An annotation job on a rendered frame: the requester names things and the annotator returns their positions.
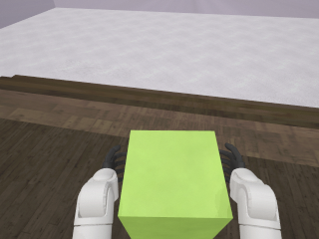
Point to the robot right hand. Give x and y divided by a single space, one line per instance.
235 161

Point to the left robot forearm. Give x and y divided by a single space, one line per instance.
95 206

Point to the right robot forearm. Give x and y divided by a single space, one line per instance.
257 207

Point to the robot left hand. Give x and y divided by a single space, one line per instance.
112 164

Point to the carton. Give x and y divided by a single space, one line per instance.
174 186

